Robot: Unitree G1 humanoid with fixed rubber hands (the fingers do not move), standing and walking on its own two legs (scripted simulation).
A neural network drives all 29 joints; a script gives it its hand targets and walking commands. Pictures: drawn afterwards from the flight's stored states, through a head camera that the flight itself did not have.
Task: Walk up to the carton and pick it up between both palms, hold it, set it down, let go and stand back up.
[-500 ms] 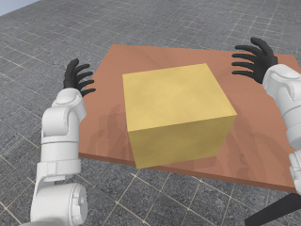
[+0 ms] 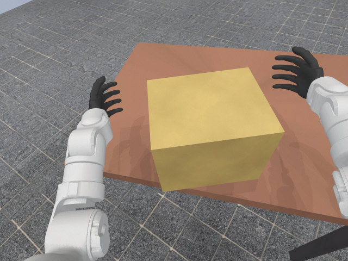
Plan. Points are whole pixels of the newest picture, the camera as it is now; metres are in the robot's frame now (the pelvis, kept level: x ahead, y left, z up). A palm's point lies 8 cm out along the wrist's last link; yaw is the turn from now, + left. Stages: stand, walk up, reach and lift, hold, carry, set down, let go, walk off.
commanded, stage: reach and lift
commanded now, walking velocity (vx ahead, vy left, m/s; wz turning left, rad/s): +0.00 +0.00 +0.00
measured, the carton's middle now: (204, 131) +0.42 +0.04 +0.04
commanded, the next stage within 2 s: none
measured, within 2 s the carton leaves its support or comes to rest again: neither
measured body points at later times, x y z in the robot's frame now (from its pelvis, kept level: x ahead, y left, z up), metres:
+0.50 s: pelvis +0.00 +0.00 -0.01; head +0.06 +0.00 +0.44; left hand +0.37 +0.26 +0.08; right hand +0.51 -0.13 +0.11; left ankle +0.01 +0.15 -0.75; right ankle +0.01 -0.09 -0.75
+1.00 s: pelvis +0.00 +0.00 +0.00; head +0.05 -0.01 +0.44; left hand +0.38 +0.23 +0.09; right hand +0.50 -0.10 +0.11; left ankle +0.01 +0.15 -0.75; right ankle +0.01 -0.09 -0.75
